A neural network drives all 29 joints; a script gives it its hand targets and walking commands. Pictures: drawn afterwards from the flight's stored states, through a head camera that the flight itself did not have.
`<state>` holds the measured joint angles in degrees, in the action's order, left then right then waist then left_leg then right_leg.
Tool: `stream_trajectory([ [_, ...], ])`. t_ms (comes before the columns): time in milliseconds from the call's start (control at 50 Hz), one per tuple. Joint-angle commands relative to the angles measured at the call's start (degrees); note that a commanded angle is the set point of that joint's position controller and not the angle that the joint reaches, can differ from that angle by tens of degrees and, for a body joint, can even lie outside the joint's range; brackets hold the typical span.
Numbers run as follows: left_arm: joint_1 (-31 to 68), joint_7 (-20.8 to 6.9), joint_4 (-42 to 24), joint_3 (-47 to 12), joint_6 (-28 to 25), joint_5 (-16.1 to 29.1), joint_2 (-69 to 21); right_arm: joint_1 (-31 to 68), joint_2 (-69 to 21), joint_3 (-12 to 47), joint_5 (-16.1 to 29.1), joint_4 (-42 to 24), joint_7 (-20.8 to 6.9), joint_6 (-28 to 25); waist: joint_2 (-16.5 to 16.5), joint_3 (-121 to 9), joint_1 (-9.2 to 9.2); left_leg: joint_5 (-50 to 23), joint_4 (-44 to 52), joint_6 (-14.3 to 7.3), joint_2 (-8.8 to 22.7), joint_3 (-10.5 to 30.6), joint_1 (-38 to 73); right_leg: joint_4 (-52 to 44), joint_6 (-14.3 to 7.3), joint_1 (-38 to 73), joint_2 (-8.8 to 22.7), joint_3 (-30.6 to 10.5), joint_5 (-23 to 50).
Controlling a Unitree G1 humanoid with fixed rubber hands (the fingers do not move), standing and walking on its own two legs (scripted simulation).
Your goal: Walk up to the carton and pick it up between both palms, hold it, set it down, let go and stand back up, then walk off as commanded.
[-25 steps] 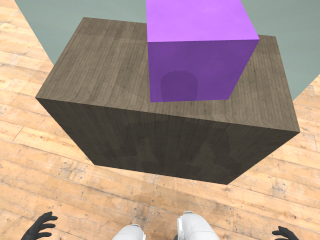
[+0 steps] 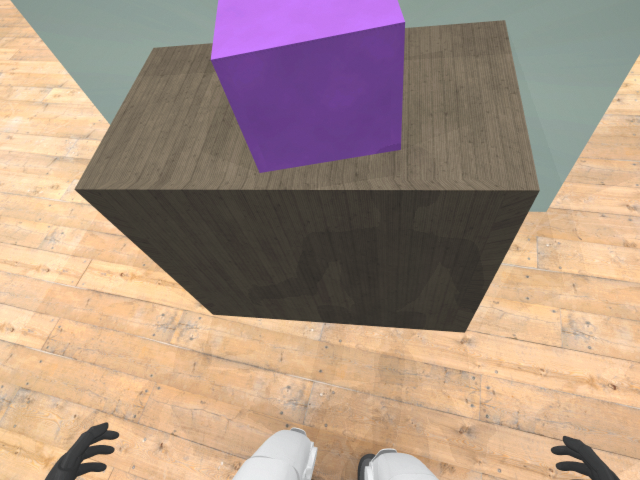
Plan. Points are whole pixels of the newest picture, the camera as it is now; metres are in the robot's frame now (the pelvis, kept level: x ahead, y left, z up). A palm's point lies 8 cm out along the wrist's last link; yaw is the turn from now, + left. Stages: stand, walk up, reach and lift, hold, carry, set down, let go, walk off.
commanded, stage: walk off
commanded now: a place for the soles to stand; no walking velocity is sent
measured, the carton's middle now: (314, 67) +0.72 +0.05 +0.05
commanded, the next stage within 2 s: none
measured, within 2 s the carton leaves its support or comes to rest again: neither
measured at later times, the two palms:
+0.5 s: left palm out of the picture -0.06 +0.26 -0.07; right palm out of the picture +0.06 -0.38 -0.15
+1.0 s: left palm out of the picture -0.14 +0.35 -0.11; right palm out of the picture -0.07 -0.30 -0.12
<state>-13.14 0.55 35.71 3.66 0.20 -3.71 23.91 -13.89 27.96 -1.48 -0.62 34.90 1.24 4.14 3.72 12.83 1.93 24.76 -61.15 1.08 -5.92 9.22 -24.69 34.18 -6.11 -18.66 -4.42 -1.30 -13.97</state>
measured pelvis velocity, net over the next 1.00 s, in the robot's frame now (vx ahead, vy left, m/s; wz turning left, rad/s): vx -0.21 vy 0.02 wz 0.03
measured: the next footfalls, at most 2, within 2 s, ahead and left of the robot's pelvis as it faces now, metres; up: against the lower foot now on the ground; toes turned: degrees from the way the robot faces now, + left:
left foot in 0.22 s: -0.01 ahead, +0.14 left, +0.00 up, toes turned -7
right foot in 0.36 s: -0.12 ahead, -0.16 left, +0.00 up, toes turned +10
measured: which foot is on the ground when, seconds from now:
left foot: up 0.00-0.20, down 0.22-0.38, up 0.40-0.96, down 0.98-1.00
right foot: down 0.00-0.20, up 0.22-0.34, down 0.36-0.98, up 1.00-1.00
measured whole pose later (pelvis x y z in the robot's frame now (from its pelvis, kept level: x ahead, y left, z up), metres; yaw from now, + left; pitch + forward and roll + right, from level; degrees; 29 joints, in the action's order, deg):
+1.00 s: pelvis -0.21 +0.02 -0.03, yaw +2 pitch -3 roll -1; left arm -15.0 3.8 38.9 4.6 -0.5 -3.7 23.5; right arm -9.1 27.4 -2.2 -1.4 39.4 -1.1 4.3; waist 3.3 14.6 1.3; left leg 20.8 -46.7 -1.9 -2.9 7.7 -23.2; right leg 48.1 0.6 -22.0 -1.7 -9.7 -25.3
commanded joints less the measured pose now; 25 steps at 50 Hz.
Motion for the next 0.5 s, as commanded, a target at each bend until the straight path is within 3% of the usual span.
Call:
stream_trajectory([
  [0,5.0,1.4,-3.5,4.4,0.8,4.3,12.2,-12.1,10.2,-6.8,0.3,6.1,0.6,0.3,-14.5,-13.0,-2.97,2.3,8.7,2.0,-3.9,-4.7,3.3,-18.7,20.5,17.2,8.8,-8.9,24.0],
  [20,7.5,1.2,-3.2,4.9,1.1,4.1,12.9,-15.8,10.3,-7.2,0.6,7.0,0.8,0.3,-18.2,-12.7,-5.09,4.6,12.3,1.5,-4.9,-7.1,8.9,-20.8,25.8,13.4,6.4,-6.1,25.3],
  [40,10.3,1.0,-4.0,4.4,1.3,3.9,12.2,-19.3,9.7,-7.6,0.2,8.3,0.7,0.2,-18.4,-13.5,-6.66,3.5,19.2,1.3,-2.8,-6.7,11.4,-20.6,23.9,12.5,6.3,-6.0,23.6],
  [60,10.5,0.9,-3.2,4.6,1.5,3.6,12.7,-20.4,10.0,-7.8,0.2,9.5,0.7,0.3,-20.5,-12.7,-6.87,2.2,22.1,1.0,-2.8,-9.4,14.1,-22.6,24.8,9.2,5.8,-4.9,20.6],
  [80,13.4,0.6,-2.7,5.4,2.5,3.5,13.4,-23.4,10.2,-8.3,0.1,11.1,0.7,0.1,-19.2,-13.2,-9.68,-0.8,29.4,-1.9,-0.7,-10.3,17.9,-18.2,26.5,6.8,4.5,-3.1,15.9],
  [100,12.0,0.4,-2.7,5.3,2.8,3.7,12.6,-22.6,9.2,-8.2,0.2,10.2,0.4,-0.1,-17.6,-13.2,-9.02,-6.0,36.2,-5.7,1.7,-10.9,18.4,-12.1,25.7,5.7,3.2,-2.7,9.6],
  [120,11.3,0.2,-2.5,5.3,3.3,4.0,13.3,-19.4,8.9,-8.1,0.9,9.1,0.7,-0.5,-10.0,-12.0,-9.21,-11.7,42.9,-9.6,5.6,-7.8,15.9,2.5,25.3,6.2,0.3,-2.1,1.0],
  [140,6.4,-0.2,-1.1,5.3,3.8,4.9,12.9,-10.0,7.9,-8.1,1.1,5.9,1.0,-1.1,3.9,-12.5,-6.19,-19.3,44.5,-14.0,11.2,-1.1,8.5,23.0,19.7,7.9,-1.2,-3.4,-15.4],
  [160,-1.5,-0.2,0.4,5.8,4.3,5.4,11.7,-1.1,9.7,-7.9,-0.3,3.0,1.6,-1.3,17.4,-9.2,-1.25,-13.2,37.8,-18.2,20.9,15.4,-11.3,47.7,10.4,11.6,-0.4,-10.8,-23.5],
  [180,-9.0,0.3,-0.3,5.7,3.5,5.0,11.1,8.2,9.1,-6.1,-2.0,-2.2,1.7,-1.9,7.5,-6.1,4.86,-11.8,36.5,-18.6,24.6,20.6,-23.6,48.2,3.9,14.8,1.0,-17.0,-22.7],
  [200,-12.0,0.7,-0.6,6.1,3.5,5.0,10.9,10.5,9.3,-4.6,-2.4,-4.8,2.1,-2.4,10.4,-6.5,6.04,-17.2,36.7,-17.2,24.9,17.6,-25.8,49.5,2.9,14.1,1.4,-18.0,-22.0],
  [220,-15.6,1.4,0.3,6.6,4.1,4.9,11.4,17.4,9.7,-4.0,-1.5,-6.4,2.3,-2.7,13.2,-5.2,8.96,-16.2,34.5,-17.7,26.3,18.0,-28.1,52.5,3.1,10.7,2.5,-21.6,-24.5],
  [240,-15.2,1.9,0.9,7.1,4.0,4.9,13.5,18.9,11.9,-4.4,-1.0,-6.4,2.6,-3.1,13.0,-1.3,8.34,-13.3,33.3,-17.9,28.7,21.2,-34.8,53.7,3.2,13.3,3.8,-22.5,-23.5],
  [260,-12.9,1.9,0.9,6.8,3.2,5.0,13.3,17.2,10.8,-4.8,-1.3,-5.7,2.2,-3.0,10.0,-3.1,6.16,-12.0,28.9,-13.9,23.2,16.1,-26.4,37.6,2.5,11.7,6.3,-18.9,-19.7],
  [280,-10.3,1.8,0.1,5.7,2.1,5.1,11.6,12.8,9.2,-4.5,-0.6,-4.3,1.6,-2.6,5.6,-4.8,5.53,-22.6,19.2,-9.2,15.9,7.5,-10.4,13.5,3.8,6.6,7.9,-17.7,-14.9],
  [300,-10.0,1.6,1.6,5.4,0.6,5.2,12.6,7.7,7.6,-4.9,-0.1,-2.1,0.9,-1.4,-3.1,-8.1,3.61,-21.1,2.7,-4.4,6.9,-1.5,2.4,-11.7,4.9,4.1,11.9,-22.1,-1.2],
  [320,-5.8,2.0,2.1,5.7,0.0,4.0,15.7,2.5,7.0,-5.6,0.5,-0.7,0.4,-0.8,-15.1,-9.4,0.58,-6.8,-0.9,-2.3,0.5,-3.4,-2.0,-13.5,7.6,8.3,13.7,-30.0,14.8],
  [340,-5.7,2.9,1.9,5.4,-0.7,3.2,17.8,0.6,7.4,-5.8,0.5,-1.7,0.0,-0.9,-18.6,-11.9,-1.63,5.8,-2.8,-1.8,-1.8,-1.8,-9.4,-6.4,7.0,14.2,15.7,-32.0,27.4],
  [360,-5.1,3.1,0.9,4.7,-1.6,3.0,16.7,-1.8,7.9,-6.1,0.2,-0.5,0.4,-0.9,-10.0,-12.5,-3.58,6.6,-6.0,-2.4,-1.7,1.0,-10.6,-1.7,5.6,14.0,15.5,-29.4,35.7],
  [380,-5.3,3.6,0.1,5.0,-1.1,2.2,16.9,-0.2,6.6,-5.8,-0.5,-0.5,0.3,-0.9,-10.3,-14.5,-2.98,8.9,-6.1,-2.2,-0.2,1.7,-13.8,2.9,3.9,16.1,17.0,-28.0,46.9],
  [400,-4.4,3.7,1.2,6.4,-1.0,2.5,19.2,5.8,6.0,-5.0,-1.1,-1.3,0.4,-0.5,-12.2,-13.8,-0.36,9.5,-9.2,-2.5,-0.4,2.6,-13.6,-1.5,2.8,8.9,20.8,-33.0,39.2],
  [420,-3.5,3.9,0.8,5.9,-1.1,2.6,18.8,6.8,7.5,-5.2,-1.4,-0.4,0.6,-0.3,-10.5,-11.2,-1.36,5.8,-9.2,-2.0,0.4,2.8,-9.8,-3.9,3.3,3.3,20.8,-36.4,30.7],
  [440,-2.4,4.5,0.8,5.0,-1.4,3.5,16.9,8.9,8.1,-5.7,-0.8,1.0,0.2,0.1,-11.5,-6.7,-1.68,4.3,-8.6,-1.6,-0.2,3.2,-11.4,-3.1,8.2,6.2,16.0,-30.4,32.6],
  [460,-2.8,4.7,1.9,5.1,-1.8,3.6,17.2,9.1,7.9,-5.7,-0.5,1.2,0.1,0.3,-13.5,-6.2,-1.95,3.2,-6.2,-1.7,-0.4,4.3,-11.3,-2.7,10.5,7.7,14.3,-26.0,35.1],
  [480,-3.7,4.5,2.7,4.9,-1.6,3.7,16.1,8.1,7.3,-5.7,-0.8,1.9,-0.2,0.6,-13.3,-7.5,-1.24,1.7,-5.7,-1.7,-0.9,2.7,-10.8,-2.0,9.9,10.7,13.6,-26.0,34.4],
])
